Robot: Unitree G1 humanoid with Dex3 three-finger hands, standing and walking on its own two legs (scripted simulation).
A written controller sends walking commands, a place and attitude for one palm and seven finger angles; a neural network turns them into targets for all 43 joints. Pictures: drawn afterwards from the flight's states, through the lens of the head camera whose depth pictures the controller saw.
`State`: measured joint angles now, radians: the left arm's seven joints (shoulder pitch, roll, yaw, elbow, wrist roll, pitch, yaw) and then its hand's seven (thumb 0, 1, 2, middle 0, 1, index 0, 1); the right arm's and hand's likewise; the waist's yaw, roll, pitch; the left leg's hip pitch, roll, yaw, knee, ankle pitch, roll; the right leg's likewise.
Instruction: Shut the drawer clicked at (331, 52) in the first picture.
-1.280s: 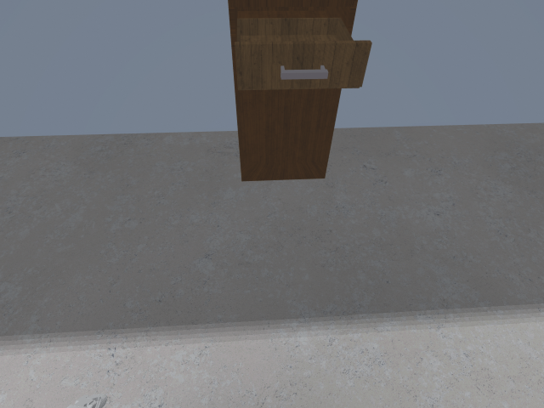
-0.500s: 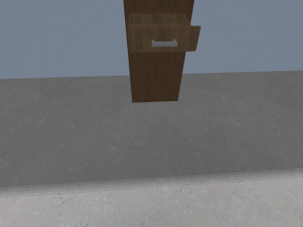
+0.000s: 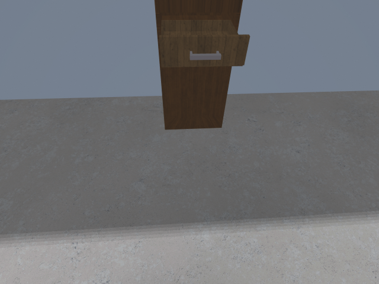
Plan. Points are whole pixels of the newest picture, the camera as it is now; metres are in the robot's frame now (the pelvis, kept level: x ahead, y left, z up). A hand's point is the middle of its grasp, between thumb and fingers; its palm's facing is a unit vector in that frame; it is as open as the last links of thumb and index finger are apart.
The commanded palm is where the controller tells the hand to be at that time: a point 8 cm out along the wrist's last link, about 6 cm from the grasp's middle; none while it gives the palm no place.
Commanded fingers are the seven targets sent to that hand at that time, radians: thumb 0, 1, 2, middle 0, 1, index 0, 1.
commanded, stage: look at it before walking up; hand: left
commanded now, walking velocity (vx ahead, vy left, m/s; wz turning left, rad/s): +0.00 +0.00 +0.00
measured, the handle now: (204, 54) +1.05 -0.01 -0.01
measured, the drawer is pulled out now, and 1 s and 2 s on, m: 0.30 0.30 0.30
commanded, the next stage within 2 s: walk to a spot facing it in 0.16 s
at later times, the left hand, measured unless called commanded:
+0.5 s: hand out of the picture +0.05 +0.21 -0.18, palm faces -0.07 -0.96 -0.26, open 7.4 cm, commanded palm none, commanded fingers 0.00 0.90 0.90 -0.20 -0.30 -0.20 -0.30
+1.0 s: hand out of the picture +0.15 +0.14 -0.17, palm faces -0.20 -0.96 -0.20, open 7.4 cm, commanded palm none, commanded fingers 0.00 0.90 0.90 -0.20 -0.30 -0.20 -0.30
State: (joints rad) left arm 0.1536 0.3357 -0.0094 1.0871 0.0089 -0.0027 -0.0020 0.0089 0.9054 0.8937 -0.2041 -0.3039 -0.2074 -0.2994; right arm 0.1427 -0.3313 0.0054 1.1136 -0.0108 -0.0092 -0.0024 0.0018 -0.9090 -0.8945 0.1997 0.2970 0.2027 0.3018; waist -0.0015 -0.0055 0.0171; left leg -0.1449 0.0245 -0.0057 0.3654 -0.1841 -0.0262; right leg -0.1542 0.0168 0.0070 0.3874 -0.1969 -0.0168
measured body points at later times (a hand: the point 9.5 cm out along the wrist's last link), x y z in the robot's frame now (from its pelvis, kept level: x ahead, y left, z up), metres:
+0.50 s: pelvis +0.02 +0.00 -0.01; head +0.02 +0.00 +0.44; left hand +0.05 +0.27 -0.16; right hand +0.04 -0.27 -0.16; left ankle +0.01 +0.14 -0.75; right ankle +0.01 -0.10 -0.74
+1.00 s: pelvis +0.16 -0.04 +0.00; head +0.19 -0.05 +0.45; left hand +0.16 +0.19 -0.15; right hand +0.23 -0.30 -0.14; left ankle +0.32 +0.07 -0.69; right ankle +0.05 -0.11 -0.75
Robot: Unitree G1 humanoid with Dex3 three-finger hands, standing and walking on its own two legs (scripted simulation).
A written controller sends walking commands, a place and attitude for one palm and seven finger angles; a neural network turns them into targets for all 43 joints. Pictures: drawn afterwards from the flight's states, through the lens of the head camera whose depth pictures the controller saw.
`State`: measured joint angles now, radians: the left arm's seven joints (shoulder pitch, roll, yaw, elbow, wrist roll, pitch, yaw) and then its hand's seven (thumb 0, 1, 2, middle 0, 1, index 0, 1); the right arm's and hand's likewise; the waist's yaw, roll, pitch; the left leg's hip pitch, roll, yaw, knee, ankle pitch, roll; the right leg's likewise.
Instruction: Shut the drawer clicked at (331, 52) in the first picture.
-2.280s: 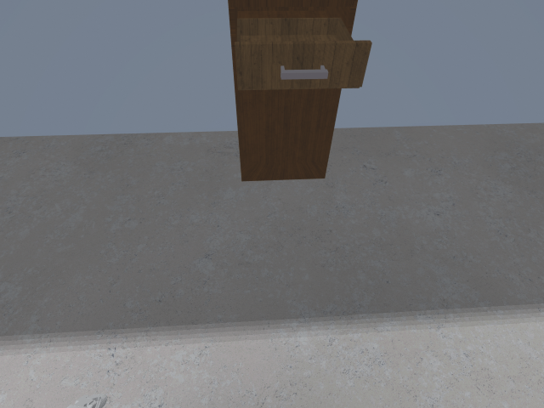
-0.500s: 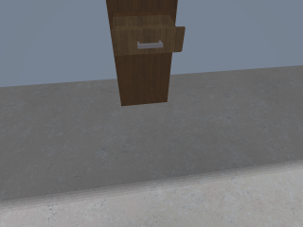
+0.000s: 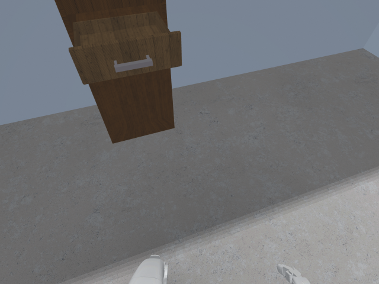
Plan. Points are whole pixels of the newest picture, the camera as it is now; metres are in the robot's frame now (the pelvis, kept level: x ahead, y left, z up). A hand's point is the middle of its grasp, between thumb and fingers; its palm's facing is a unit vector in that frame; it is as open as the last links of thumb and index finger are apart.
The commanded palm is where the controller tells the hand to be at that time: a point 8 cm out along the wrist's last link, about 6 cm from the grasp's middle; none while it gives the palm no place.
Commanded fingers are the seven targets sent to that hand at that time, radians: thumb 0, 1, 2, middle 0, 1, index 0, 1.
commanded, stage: walk to a spot facing it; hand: left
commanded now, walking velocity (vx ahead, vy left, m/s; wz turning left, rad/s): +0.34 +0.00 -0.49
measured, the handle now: (132, 62) +0.82 +0.32 +0.00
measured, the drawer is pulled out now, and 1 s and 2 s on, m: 0.30 0.30 0.30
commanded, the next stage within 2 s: turn to face it in 0.76 s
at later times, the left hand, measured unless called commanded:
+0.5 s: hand (142, 190) +0.38 +0.20 -0.16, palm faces -0.32 -0.92 -0.20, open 7.4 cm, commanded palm none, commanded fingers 0.00 0.90 0.90 -0.20 -0.30 -0.20 -0.30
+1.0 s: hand (185, 155) +0.53 +0.09 -0.17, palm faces -0.47 -0.85 -0.22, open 7.3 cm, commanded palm none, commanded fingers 0.00 0.90 0.90 -0.20 -0.30 -0.20 -0.30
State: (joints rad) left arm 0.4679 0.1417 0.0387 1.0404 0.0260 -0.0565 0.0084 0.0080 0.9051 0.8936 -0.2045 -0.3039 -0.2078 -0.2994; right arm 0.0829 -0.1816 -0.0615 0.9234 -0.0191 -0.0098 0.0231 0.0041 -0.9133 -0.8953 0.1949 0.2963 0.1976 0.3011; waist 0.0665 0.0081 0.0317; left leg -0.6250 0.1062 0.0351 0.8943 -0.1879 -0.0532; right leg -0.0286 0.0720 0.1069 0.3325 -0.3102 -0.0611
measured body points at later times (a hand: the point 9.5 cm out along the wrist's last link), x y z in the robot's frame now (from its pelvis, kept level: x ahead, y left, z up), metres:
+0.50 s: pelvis +0.20 +0.04 +0.00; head +0.23 +0.04 +0.45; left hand +0.40 +0.24 -0.14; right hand +0.06 -0.17 -0.14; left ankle +0.16 +0.15 -0.74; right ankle +0.28 -0.12 -0.68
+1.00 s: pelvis +0.37 -0.05 -0.01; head +0.39 -0.05 +0.44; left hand +0.56 +0.13 -0.15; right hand +0.35 -0.31 -0.14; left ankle +0.52 +0.03 -0.70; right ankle +0.33 -0.13 -0.74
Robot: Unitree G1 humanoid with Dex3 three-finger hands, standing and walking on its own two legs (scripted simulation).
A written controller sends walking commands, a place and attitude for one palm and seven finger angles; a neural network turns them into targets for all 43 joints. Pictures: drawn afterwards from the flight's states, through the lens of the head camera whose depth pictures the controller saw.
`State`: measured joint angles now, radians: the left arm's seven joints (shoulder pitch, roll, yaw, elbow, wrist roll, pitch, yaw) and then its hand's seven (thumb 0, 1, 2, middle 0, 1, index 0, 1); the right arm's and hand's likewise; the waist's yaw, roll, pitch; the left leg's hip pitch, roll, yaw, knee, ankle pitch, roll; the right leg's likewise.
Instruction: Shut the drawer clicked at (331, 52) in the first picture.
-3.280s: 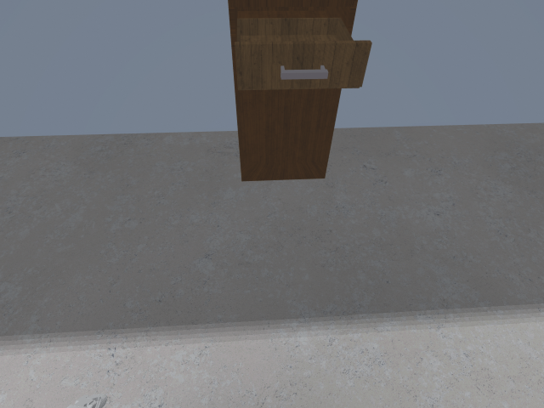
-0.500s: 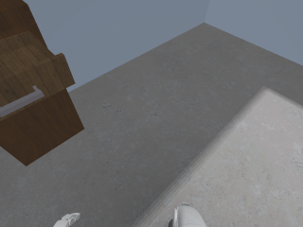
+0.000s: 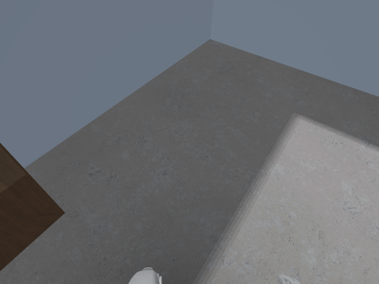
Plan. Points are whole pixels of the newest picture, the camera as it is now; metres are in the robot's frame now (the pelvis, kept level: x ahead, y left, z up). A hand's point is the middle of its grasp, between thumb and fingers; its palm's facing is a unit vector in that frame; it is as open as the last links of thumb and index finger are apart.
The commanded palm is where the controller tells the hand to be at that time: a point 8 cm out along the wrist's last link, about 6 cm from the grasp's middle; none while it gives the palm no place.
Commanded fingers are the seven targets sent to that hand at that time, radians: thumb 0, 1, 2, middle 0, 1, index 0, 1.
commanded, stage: turn to face it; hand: left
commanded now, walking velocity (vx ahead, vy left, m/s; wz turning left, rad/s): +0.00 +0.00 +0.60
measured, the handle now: out of the picture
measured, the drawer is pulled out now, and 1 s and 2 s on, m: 0.30 0.30 0.30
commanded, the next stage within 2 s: take the last steps up to it in 1.58 s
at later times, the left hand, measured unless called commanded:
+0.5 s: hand out of the picture +0.07 +0.24 -0.17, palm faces +0.26 -0.94 -0.22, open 7.4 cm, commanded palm none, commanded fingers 0.00 0.90 0.90 -0.20 -0.30 -0.20 -0.30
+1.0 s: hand out of the picture -0.02 +0.19 -0.16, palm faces +0.54 -0.80 -0.25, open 7.4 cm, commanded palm none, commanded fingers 0.00 0.90 0.90 -0.20 -0.30 -0.20 -0.30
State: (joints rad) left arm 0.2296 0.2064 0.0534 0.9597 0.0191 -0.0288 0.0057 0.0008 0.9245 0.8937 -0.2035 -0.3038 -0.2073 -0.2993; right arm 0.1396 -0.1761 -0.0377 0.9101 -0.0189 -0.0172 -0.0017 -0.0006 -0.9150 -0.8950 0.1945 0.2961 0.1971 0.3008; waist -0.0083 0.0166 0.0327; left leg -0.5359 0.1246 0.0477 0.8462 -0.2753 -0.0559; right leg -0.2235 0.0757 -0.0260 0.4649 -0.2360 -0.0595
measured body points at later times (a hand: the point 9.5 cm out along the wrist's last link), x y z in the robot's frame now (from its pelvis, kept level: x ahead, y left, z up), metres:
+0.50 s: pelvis +0.05 +0.03 +0.01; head +0.07 +0.06 +0.45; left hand +0.06 +0.29 -0.15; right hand +0.13 -0.21 -0.13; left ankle +0.10 +0.12 -0.74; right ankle +0.07 -0.14 -0.68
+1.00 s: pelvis +0.03 -0.01 +0.00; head +0.06 +0.01 +0.45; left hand -0.05 +0.24 -0.14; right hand +0.26 -0.19 -0.14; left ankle -0.04 +0.12 -0.70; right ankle +0.08 -0.12 -0.74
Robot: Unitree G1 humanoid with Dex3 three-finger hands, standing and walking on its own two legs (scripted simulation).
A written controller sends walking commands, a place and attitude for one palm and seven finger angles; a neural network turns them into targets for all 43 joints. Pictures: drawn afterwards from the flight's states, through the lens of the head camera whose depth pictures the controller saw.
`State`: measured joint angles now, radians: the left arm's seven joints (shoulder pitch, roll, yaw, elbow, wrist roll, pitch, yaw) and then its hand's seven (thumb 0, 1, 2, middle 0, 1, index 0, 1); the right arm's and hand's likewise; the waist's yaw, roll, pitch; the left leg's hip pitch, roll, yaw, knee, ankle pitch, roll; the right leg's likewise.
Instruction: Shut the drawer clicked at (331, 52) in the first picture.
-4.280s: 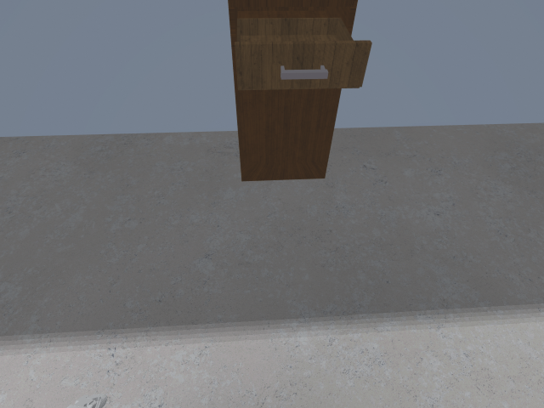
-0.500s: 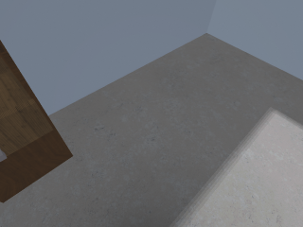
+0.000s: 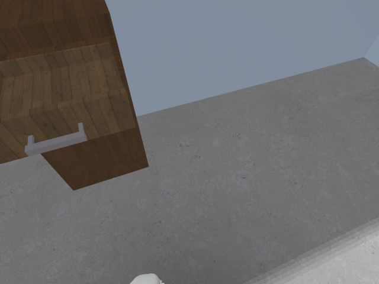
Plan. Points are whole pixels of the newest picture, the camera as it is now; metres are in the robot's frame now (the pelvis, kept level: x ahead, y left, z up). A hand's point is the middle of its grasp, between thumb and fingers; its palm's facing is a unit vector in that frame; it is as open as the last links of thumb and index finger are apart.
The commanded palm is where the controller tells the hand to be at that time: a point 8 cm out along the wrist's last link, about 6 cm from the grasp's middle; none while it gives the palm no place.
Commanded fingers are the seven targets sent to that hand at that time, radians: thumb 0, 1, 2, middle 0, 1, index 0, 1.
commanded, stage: turn to face it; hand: left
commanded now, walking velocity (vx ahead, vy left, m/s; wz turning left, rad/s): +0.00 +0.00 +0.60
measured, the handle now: (56, 137) +0.44 +0.38 +0.00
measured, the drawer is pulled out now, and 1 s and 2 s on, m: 0.30 0.30 0.30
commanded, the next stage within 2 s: take the last steps up to it in 0.58 s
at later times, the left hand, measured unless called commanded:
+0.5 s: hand out of the picture +0.04 +0.23 -0.15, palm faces +0.28 -0.91 -0.31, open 7.4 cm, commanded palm none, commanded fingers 0.00 0.90 0.90 -0.20 -0.30 -0.20 -0.30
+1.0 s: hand out of the picture -0.09 +0.21 -0.18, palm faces +0.42 -0.89 -0.18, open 7.4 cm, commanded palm none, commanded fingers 0.00 0.90 0.90 -0.20 -0.30 -0.20 -0.30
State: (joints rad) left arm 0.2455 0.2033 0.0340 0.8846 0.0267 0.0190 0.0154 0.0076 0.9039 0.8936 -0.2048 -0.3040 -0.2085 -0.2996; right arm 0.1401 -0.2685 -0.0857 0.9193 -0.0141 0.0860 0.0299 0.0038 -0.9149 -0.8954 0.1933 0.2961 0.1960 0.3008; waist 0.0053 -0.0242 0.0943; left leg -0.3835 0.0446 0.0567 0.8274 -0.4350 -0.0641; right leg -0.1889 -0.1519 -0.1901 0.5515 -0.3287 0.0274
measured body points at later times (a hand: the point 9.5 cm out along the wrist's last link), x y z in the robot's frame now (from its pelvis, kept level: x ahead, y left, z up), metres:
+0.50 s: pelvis +0.00 +0.00 -0.01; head +0.03 -0.02 +0.44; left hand +0.03 +0.28 -0.13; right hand +0.14 -0.22 -0.16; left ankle +0.00 +0.14 -0.73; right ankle +0.04 -0.10 -0.74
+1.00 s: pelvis +0.00 +0.04 +0.01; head -0.01 +0.07 +0.46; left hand -0.12 +0.26 -0.16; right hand +0.12 -0.17 -0.13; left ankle -0.07 +0.12 -0.74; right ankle +0.04 -0.09 -0.67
